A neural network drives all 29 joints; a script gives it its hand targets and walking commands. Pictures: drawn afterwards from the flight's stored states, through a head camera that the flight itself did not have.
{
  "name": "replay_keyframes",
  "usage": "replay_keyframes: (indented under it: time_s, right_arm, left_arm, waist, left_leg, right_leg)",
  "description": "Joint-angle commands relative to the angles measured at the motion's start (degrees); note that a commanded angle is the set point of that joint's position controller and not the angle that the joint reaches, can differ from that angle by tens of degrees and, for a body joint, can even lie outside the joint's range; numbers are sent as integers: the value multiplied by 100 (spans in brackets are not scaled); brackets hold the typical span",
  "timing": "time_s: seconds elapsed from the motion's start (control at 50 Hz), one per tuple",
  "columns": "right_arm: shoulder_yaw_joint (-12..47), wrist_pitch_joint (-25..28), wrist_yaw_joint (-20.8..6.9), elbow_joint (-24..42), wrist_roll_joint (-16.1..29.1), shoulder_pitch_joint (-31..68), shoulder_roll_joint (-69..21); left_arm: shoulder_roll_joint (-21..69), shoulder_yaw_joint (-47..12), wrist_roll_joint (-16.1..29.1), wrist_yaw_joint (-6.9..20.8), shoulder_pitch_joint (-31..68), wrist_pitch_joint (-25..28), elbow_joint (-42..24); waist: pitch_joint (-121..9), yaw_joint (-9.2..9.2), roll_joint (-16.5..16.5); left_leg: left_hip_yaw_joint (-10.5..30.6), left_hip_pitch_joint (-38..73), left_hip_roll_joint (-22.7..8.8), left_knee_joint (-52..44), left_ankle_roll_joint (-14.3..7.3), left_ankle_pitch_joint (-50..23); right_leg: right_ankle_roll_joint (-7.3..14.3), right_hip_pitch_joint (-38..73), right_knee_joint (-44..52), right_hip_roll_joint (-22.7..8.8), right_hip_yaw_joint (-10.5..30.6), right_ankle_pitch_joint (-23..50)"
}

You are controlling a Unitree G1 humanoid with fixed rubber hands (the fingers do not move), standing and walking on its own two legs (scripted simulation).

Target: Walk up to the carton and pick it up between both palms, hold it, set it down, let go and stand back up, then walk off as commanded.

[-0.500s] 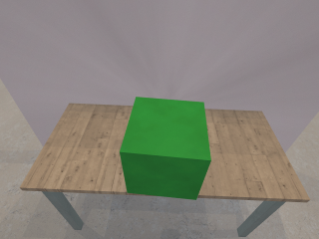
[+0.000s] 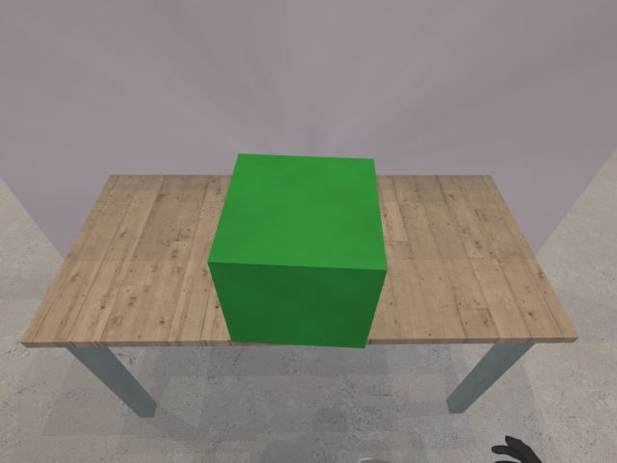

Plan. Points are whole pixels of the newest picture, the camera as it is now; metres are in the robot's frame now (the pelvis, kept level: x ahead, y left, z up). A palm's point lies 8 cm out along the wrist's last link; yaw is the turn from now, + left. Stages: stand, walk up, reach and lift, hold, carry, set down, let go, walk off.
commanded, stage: walk off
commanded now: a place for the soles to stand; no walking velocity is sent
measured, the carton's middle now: (301, 251) +0.49 +0.01 -0.06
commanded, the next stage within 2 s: none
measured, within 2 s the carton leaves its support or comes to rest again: neither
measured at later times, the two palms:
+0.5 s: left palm out of the picture +0.04 +0.29 -0.08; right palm out of the picture +0.01 -0.31 -0.12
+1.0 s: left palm out of the picture -0.11 +0.33 -0.14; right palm out of the picture -0.11 -0.27 -0.09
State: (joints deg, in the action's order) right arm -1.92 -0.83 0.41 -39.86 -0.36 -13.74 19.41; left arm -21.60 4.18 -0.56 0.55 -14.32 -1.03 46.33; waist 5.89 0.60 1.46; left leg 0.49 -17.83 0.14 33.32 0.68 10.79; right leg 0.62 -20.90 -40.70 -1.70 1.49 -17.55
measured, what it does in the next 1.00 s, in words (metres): walks backwards: left foot, then right foot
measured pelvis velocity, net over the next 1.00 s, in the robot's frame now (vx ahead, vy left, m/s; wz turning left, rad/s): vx -0.20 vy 0.02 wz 0.00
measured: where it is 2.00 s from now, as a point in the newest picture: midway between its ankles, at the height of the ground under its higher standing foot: outside the picture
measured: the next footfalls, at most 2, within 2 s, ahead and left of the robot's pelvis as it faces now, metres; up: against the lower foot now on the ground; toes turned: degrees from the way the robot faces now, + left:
left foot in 0.46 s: -0.08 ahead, +0.09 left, +0.00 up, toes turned +0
right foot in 0.62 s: +0.04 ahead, -0.11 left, +0.00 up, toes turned +5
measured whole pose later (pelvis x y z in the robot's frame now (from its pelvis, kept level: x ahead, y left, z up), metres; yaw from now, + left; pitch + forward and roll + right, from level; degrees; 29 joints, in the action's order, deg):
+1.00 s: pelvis -0.20 +0.02 -0.02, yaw +0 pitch -8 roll +0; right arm -0.4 -3.2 0.2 -34.9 -2.5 -17.1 19.7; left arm -22.1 6.1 -3.1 -2.6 -11.7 -6.1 45.0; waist 10.1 -0.3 4.0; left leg -3.1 -14.2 4.6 47.8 -6.2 26.3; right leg -1.7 -33.0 -60.4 5.3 7.5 -26.1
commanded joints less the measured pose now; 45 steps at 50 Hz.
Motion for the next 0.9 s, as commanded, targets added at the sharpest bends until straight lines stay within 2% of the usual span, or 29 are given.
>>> replay_keyframes:
  time_s: [0.0, 0.02, 0.06, 0.08, 0.1, 0.12, 0.14, 0.16, 0.18, 0.2, 0.22, 0.32, 0.4, 0.44, 0.46, 0.48, 0.5, 0.52, 0.54, 0.6, 0.62, 0.66, 0.7, 0.72, 0.74, 0.78, 0.82, 0.86, 0.88]
  right_arm:
    - [-571, 24, 181, 1324, -158, 623, 1658]
    - [-576, 20, 249, 1532, -152, 959, 1573]
    - [-627, 6, 321, 1656, -190, 1252, 1468]
    - [-633, 1, 322, 1607, -177, 1252, 1477]
    - [-605, -8, 301, 1419, -184, 862, 1334]
    - [-469, -68, 235, 1245, -124, 167, 1036]
    - [-427, -97, 308, 1255, -115, -132, 1043]
    - [-399, -156, 346, 1263, -85, 94, 1113]
    - [-424, -191, 320, 1147, -92, 97, 1127]
    - [-345, -199, 281, 996, -96, -97, 1150]
    - [-374, -200, 279, 896, -150, -237, 1091]
    - [-285, -223, 186, 786, -231, -248, 1101]
    - [-222, -110, 192, 769, -154, -399, 1045]
    - [-252, -9, 223, 702, -102, -766, 1048]
    - [-297, 40, 218, 678, -66, -781, 1175]
    - [-336, 45, 190, 740, -55, -747, 1302]
    - [-325, 115, 131, 823, -41, -615, 1575]
    - [-366, 149, 130, 861, -58, -336, 1650]
    - [-376, 151, 135, 887, -82, -67, 1560]
    - [-304, 58, 159, 898, -170, 266, 1397]
    - [-319, 50, 130, 814, -146, 310, 1462]
    - [-331, -19, 114, 402, -52, 91, 1642]
    - [-312, -127, 103, 120, 5, 41, 1585]
    - [-295, -179, 114, 175, -38, -155, 1285]
    - [-270, -238, 141, 385, -83, -328, 1084]
    - [-278, -303, 112, 565, -60, -493, 1111]
    - [-252, -342, 106, 590, -64, -805, 1140]
    - [-265, -369, 68, 746, -103, -1198, 1070]
    - [-279, -351, 49, 869, -113, -1519, 1004]
  left_arm:
    - [-1048, 519, -81, 11, -49, 6, -802]
    - [-1088, 547, -68, 30, -211, 17, -795]
    - [-1106, 557, -50, 142, -519, 87, -657]
    - [-1071, 571, -75, 153, -744, 107, -664]
    - [-1115, 565, -89, 141, -834, 113, -658]
    - [-1479, 595, -118, 58, -439, 109, -830]
    - [-1736, 595, -32, 65, 44, 113, -1187]
    - [-1669, 552, 63, 98, 318, 170, -1280]
    - [-1501, 512, 44, 38, 582, 156, -1365]
    - [-1397, 485, 82, -13, 785, 109, -1452]
    - [-1266, 451, -2, -47, 797, 70, -1495]
    - [-1214, 448, -132, -247, 47, -180, -1127]
    - [-1307, 397, -159, -287, -453, -235, -944]
    - [-1275, 383, -123, -277, -95, -282, -932]
    - [-1188, 392, -103, -272, -21, -279, -905]
    - [-1069, 420, -80, -292, -56, -246, -904]
    - [-915, 430, -54, -343, 288, -187, -1040]
    - [-940, 464, -76, -326, 467, -158, -912]
    - [-960, 488, -105, -308, 344, -127, -779]
    - [-947, 449, -82, -189, -11, -59, -507]
    - [-1018, 436, -93, -207, -92, 16, -471]
    - [-1396, 475, -106, -295, -80, 79, -363]
    - [-1486, 454, -143, -344, 40, 28, -431]
    - [-1403, 441, -179, -331, 4, -18, -490]
    - [-1362, 443, -202, -326, 66, -77, -650]
    - [-1448, 403, -172, -343, 385, -155, -838]
    - [-1482, 384, -174, -394, 701, -224, -867]
    - [-1507, 393, -257, -376, 676, -295, -862]
    - [-1467, 393, -255, -367, 768, -361, -915]
  waist:
    - [-146, -168, -1857]
    - [-324, -309, -1910]
    - [-762, -474, -1842]
    - [-1014, -622, -1457]
    - [-1164, -595, -580]
    - [-1086, -263, 1481]
    - [-1297, -54, 1714]
    - [-1127, -66, 1683]
    - [-888, -9, 1574]
    - [-691, 81, 1615]
    - [-585, 101, 1698]
    - [-468, -89, 1220]
    - [-729, -252, 1209]
    - [-839, 18, 916]
    - [-882, 3, 370]
    - [-896, -31, -248]
    - [-430, 57, -651]
    - [-97, 0, -881]
    - [-9, -114, -830]
    - [-257, -286, -848]
    - [-414, -344, -796]
    - [-900, -116, -282]
    - [-791, -64, 323]
    - [-841, -96, 895]
    - [-689, -22, 940]
    - [-528, 190, 682]
    - [-180, 382, 881]
    - [-268, 507, 948]
    - [-224, 636, 669]
  left_leg:
    - [2084, -1320, -1808, -1802, -1720, 550]
    - [2054, -1247, -1773, -1664, -1669, 582]
    - [1359, -1021, -1496, -1140, -1219, 262]
    - [1039, -1025, -1311, -374, -918, 145]
    - [655, -947, -691, 947, -564, 139]
    - [-350, -1091, 470, 2700, -177, 1905]
    - [-126, -930, 785, 3772, -112, 2294]
    - [287, -959, 834, 4341, -151, 2216]
    - [508, -1011, 758, 4606, -153, 1909]
    - [481, -968, 655, 4761, -95, 1601]
    - [446, -1125, 517, 4582, -80, 1408]
    - [307, -972, 430, 2711, -56, 1446]
    - [72, -465, 349, 594, -213, 1836]
    - [-8, 441, 285, -835, -320, 670]
    - [378, 932, 19, -928, -496, -636]
    - [952, 1244, -544, -693, -814, -2388]
    - [1837, 833, -1397, -751, -1230, -3342]
    - [2156, 225, -1591, -1059, -1299, -3053]
    - [2019, 266, -1532, -915, -1282, -3193]
    - [1365, 362, -1002, -317, -1032, -3165]
    - [1033, 498, -777, 87, -920, -3010]
    - [736, 268, -522, 491, -769, -1455]
    - [154, 141, 147, 1208, -422, 715]
    - [-10, 176, 505, 2360, -274, 1973]
    - [120, 207, 562, 3174, -205, 1952]
    - [346, 326, 417, 3209, -276, 1664]
    - [421, 531, 247, 2834, -323, 1857]
    - [427, 940, 160, 1752, -490, 2166]
    - [383, 1137, 98, 769, -632, 2020]
  right_leg:
    - [92, 141, -2333, 447, 255, -1334]
    - [103, 136, -2363, 308, 624, -1187]
    - [233, 428, -1228, 57, 724, -738]
    - [399, 898, -10, -184, 918, -297]
    - [567, 1187, 1132, -330, 1360, -266]
    - [724, 935, 2048, -1154, 2446, 874]
    - [985, 465, 2210, -1367, 3060, 847]
    - [901, -132, 2644, -1373, 3380, -105]
    - [824, -442, 2690, -1281, 3265, -808]
    - [836, -575, 2520, -1176, 2929, -825]
    - [800, -348, 2258, -1150, 2782, -549]
    - [973, 693, 1876, -1141, 2474, 20]
    - [939, 1381, 1484, -1185, 2111, 1836]
    - [636, 1104, 912, -840, 1503, 2562]
    - [394, 684, 340, -436, 1070, 2508]
    - [202, 206, -280, -73, 684, 1584]
    - [32, -331, -483, 210, 298, 443]
    - [-16, -227, -932, 379, 182, -999]
    - [18, -289, -1116, 388, 208, -1275]
    - [113, 206, -15, 290, 256, -717]
    - [180, 430, 751, 241, 216, 67]
    - [302, 1110, 608, 1, 647, 2147]
    - [725, 562, 1241, -764, 1749, 1402]
    - [1028, 292, 1882, -1229, 2307, 1157]
    - [1161, -144, 2290, -1314, 2591, 465]
    - [1079, -791, 2586, -1258, 2650, -820]
    - [910, -1421, 2832, -1318, 2459, -1318]
    - [689, -1729, 2790, -1224, 2199, -1895]
    - [482, -1779, 2352, -1010, 1760, -1959]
